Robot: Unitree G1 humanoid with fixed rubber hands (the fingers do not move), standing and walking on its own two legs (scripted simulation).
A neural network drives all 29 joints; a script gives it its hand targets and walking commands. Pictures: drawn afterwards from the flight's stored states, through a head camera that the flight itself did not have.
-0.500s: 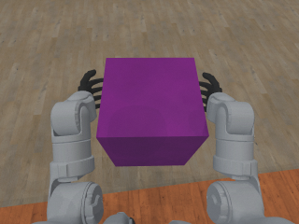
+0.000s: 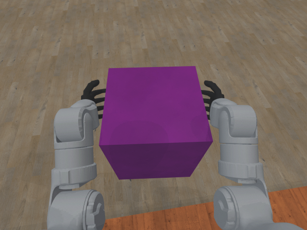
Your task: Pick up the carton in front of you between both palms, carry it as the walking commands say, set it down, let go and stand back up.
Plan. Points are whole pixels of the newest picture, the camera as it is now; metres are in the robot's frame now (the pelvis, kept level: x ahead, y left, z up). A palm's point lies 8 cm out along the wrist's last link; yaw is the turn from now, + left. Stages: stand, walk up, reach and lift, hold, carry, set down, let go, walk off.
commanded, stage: carry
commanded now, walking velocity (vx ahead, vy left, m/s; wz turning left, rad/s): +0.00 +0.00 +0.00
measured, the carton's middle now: (153, 128) +0.36 +0.00 +0.03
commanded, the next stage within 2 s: none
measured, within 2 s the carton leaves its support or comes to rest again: neither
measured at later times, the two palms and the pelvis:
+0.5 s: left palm (82, 127) +0.32 +0.15 +0.12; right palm (220, 125) +0.32 -0.15 +0.11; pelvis -0.04 +0.00 -0.01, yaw +0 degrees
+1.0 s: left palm (78, 142) +0.28 +0.15 +0.13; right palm (228, 139) +0.28 -0.15 +0.13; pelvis -0.07 +0.00 +0.00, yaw +0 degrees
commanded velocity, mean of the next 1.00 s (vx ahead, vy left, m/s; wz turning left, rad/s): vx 0.00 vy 0.00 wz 0.00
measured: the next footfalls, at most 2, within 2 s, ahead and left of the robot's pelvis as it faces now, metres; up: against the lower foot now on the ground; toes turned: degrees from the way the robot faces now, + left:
none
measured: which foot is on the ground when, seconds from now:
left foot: down 0.00-1.00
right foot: down 0.00-1.00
